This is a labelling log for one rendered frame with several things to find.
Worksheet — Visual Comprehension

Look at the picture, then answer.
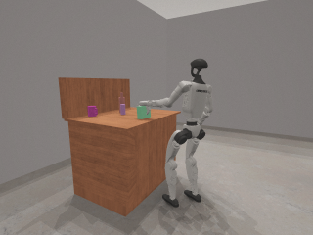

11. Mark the robot right thigh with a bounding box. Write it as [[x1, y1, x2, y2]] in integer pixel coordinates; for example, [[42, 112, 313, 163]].
[[185, 129, 205, 167]]

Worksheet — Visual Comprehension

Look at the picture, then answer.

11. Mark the robot right forearm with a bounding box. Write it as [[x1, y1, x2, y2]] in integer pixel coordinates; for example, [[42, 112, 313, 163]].
[[197, 112, 212, 126]]

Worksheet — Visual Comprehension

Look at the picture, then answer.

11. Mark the right robot foot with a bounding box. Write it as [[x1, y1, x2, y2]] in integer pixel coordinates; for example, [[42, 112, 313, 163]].
[[184, 190, 201, 203]]

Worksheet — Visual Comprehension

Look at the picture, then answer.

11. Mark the robot left hand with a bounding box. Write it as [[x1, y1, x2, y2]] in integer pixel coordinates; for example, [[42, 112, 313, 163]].
[[136, 101, 151, 115]]

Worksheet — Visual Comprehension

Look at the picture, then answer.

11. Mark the table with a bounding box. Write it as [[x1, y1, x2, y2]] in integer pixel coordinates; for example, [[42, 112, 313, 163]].
[[58, 77, 181, 217]]

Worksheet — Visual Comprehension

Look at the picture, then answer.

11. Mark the sponge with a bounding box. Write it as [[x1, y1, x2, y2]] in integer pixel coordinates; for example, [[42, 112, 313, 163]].
[[136, 106, 151, 119]]

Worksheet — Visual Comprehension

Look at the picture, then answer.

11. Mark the robot left forearm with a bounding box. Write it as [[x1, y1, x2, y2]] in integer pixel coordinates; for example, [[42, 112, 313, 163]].
[[147, 98, 168, 108]]

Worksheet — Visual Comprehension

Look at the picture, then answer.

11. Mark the robot right upper arm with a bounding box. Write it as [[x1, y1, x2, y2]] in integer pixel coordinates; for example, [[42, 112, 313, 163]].
[[204, 84, 213, 114]]

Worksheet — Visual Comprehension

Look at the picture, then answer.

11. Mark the robot left upper arm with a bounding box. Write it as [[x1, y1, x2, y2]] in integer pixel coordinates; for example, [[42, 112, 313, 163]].
[[164, 80, 193, 108]]

